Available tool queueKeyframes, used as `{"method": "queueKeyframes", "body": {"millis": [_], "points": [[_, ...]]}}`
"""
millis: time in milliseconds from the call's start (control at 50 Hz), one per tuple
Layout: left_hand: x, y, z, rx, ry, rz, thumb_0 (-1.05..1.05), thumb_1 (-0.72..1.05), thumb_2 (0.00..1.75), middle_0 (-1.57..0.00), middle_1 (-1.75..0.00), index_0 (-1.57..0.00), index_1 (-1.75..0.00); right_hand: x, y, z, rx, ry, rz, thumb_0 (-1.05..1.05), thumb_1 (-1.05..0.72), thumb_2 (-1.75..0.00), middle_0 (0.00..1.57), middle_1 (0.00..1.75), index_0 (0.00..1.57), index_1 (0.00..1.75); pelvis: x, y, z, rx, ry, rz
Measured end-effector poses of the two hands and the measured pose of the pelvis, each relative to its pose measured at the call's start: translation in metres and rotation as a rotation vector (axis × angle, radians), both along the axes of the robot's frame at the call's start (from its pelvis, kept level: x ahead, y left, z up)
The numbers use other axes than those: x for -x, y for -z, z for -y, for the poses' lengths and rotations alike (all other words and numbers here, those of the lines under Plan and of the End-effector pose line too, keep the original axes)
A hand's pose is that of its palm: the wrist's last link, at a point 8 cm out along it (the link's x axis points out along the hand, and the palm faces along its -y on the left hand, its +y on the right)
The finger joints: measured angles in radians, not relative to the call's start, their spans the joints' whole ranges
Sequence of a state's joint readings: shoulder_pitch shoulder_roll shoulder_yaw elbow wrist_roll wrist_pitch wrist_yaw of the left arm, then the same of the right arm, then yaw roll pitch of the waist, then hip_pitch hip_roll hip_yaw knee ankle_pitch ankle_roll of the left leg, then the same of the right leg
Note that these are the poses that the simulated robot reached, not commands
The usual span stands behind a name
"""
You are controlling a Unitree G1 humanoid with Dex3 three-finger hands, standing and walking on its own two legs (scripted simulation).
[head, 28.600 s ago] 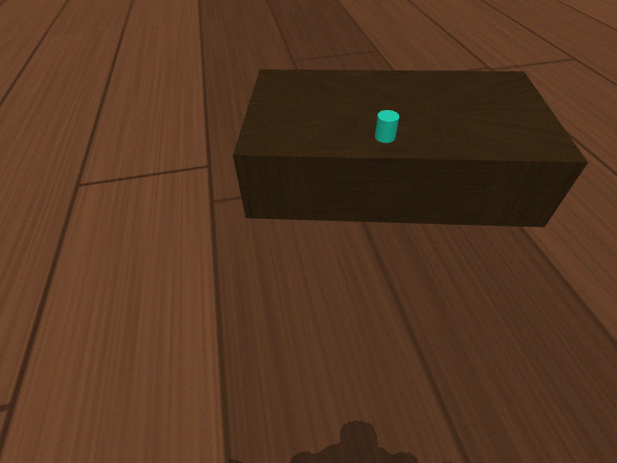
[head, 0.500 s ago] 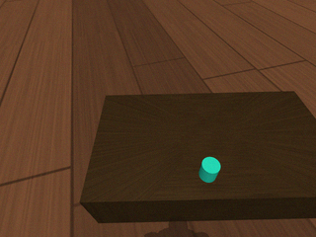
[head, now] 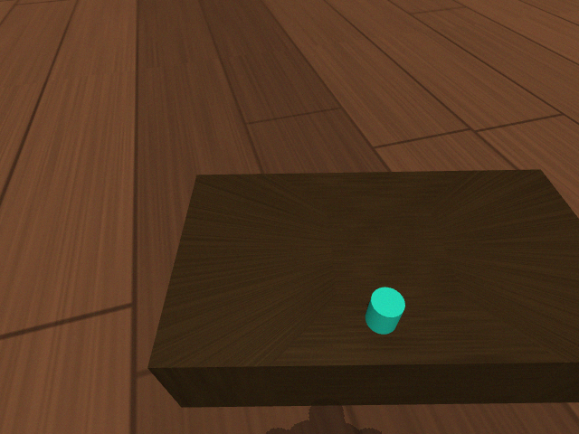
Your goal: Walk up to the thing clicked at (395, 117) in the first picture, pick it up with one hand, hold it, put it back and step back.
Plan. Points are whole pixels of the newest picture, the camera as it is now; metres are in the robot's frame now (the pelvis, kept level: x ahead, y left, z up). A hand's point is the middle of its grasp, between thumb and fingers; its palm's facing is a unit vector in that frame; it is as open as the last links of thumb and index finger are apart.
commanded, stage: stand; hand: right
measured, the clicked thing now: (384, 310) +0.49 -0.22 -0.37
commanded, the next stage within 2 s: step back in 0.66 s
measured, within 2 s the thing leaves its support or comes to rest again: neither
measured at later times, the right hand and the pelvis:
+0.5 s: hand out of the picture +0.07 -0.25 -0.16, palm faces -0.02 +0.94 -0.35, open 7.4 cm; pelvis +0.00 +0.00 +0.00, yaw +0 degrees
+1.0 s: hand out of the picture +0.08 -0.29 -0.18, palm faces -0.02 +0.93 -0.37, open 7.4 cm; pelvis -0.05 -0.02 -0.02, yaw +0 degrees
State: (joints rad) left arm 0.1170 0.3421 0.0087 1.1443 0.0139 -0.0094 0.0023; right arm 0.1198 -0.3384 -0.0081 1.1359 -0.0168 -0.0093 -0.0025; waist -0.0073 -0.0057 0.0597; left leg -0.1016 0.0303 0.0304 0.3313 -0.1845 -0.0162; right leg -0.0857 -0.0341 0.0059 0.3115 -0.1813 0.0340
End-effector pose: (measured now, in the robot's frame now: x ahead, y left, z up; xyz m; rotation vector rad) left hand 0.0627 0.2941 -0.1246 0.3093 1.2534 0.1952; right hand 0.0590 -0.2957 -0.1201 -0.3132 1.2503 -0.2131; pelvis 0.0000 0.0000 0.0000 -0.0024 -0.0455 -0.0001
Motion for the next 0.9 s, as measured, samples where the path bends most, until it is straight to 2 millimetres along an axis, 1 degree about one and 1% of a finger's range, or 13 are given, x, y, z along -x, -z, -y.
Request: {"method": "queueKeyframes", "body": {"millis": [300,680,800,900], "points": [[0.004,0.000,-0.002,-0.001,-0.005,-0.007,0.00,0.90,0.90,-0.21,-0.30,-0.20,-0.30,0.002,0.001,-0.001,-0.002,-0.004,-0.012,0.01,-0.90,-0.90,0.20,0.30,0.20,0.30,0.000,0.000,0.000,-0.001,-0.005,-0.005],[-0.004,-0.001,-0.003,0.000,-0.012,0.012,0.00,0.90,0.90,-0.21,-0.30,-0.20,-0.30,-0.012,-0.001,-0.001,-0.002,-0.016,0.006,0.01,-0.90,-0.90,0.20,0.30,0.20,0.30,-0.004,0.000,0.000,0.000,-0.010,-0.013],[-0.005,0.003,-0.011,-0.036,-0.020,0.025,0.00,0.90,0.90,-0.21,-0.30,-0.20,-0.30,-0.014,0.004,0.009,0.004,-0.013,0.013,0.00,-0.90,-0.90,0.20,0.30,0.20,0.30,0.016,0.008,0.005,-0.006,-0.010,-0.019],[0.006,0.005,-0.009,-0.077,-0.006,0.025,0.00,0.90,0.90,-0.21,-0.30,-0.20,-0.29,-0.013,0.013,0.029,0.012,-0.018,0.035,0.00,-0.90,-0.90,0.20,0.30,0.20,0.30,0.033,0.019,0.018,-0.014,-0.005,-0.014]]}}
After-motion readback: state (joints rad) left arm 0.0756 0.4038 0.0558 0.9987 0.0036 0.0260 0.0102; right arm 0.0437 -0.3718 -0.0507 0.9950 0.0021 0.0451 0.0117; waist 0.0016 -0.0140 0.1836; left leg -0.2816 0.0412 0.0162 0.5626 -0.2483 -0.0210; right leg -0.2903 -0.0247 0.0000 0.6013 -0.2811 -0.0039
